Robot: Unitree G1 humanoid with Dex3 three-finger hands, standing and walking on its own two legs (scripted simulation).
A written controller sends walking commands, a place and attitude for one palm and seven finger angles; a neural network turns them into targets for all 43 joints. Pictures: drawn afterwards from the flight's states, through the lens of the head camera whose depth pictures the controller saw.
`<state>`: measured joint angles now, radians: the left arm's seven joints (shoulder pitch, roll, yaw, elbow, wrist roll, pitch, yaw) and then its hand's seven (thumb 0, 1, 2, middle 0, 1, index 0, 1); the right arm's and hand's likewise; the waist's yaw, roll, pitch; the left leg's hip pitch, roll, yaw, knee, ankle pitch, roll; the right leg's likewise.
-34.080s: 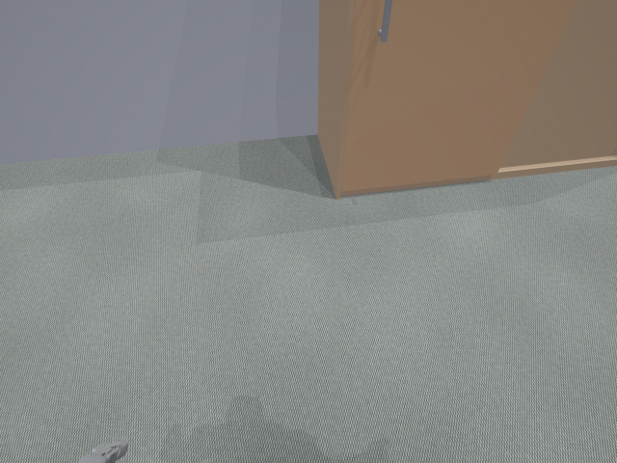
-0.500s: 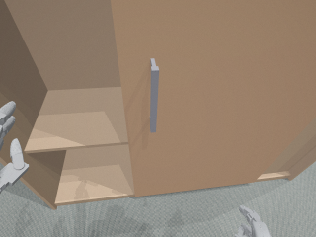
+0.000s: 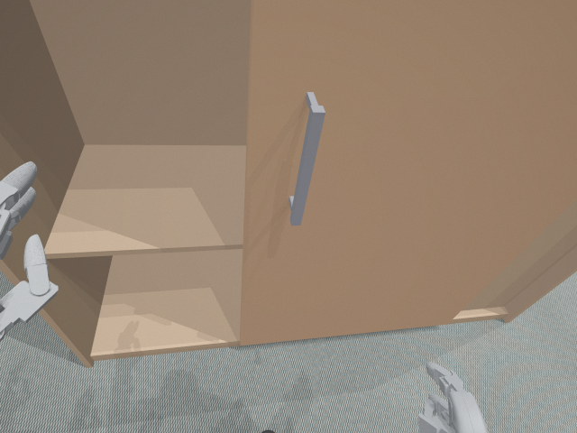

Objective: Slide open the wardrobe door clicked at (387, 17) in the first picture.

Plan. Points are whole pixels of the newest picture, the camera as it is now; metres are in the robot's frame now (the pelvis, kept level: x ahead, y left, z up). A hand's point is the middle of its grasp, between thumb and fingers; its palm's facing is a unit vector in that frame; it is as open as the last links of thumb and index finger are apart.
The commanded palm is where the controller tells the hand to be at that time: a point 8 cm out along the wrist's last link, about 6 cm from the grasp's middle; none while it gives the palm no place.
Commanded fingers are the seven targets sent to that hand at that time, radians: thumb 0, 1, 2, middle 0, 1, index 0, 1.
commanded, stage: step back with the hand held close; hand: left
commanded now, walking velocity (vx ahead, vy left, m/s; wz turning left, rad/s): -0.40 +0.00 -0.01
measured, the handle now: (302, 165) +0.50 +0.03 +0.11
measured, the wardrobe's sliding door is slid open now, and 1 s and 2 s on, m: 0.47 0.47 0.47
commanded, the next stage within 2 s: stop stepping back and stand still in 0.30 s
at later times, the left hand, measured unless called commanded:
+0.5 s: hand out of the picture +0.11 +0.35 +0.18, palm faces +0.30 -0.84 -0.46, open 7.4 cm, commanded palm +0.07 +0.38 +0.19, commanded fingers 0.00 0.90 0.90 -0.20 -0.30 -0.20 -0.30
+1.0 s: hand out of the picture +0.02 +0.50 +0.19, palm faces +0.48 -0.77 -0.42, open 7.4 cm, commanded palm -0.03 +0.50 +0.19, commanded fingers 0.00 0.90 0.90 -0.20 -0.30 -0.20 -0.30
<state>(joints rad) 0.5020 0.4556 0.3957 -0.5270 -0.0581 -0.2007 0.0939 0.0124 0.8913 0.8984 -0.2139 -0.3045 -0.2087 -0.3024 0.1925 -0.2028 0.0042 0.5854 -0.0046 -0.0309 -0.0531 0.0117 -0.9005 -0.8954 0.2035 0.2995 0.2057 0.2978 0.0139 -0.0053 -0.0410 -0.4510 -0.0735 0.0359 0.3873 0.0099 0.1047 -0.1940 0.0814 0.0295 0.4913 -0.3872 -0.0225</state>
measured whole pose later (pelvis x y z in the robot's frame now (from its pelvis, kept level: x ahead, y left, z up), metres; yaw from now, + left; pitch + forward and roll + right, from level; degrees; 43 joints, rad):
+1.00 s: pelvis -0.19 +0.21 +0.00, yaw -4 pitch +2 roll -2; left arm 0.43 0.49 0.48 -0.43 -0.05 -0.15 0.13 0.01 0.89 0.90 -0.22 -0.31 -0.21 -0.30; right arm 0.30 -0.20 -0.01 0.71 0.00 -0.02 -0.05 0.01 -0.90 -0.90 0.20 0.30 0.21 0.30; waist 0.05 -0.04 -0.10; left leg -0.57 0.06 -0.02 1.19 -0.43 0.01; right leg -0.21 0.02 -0.09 0.53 -0.35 -0.05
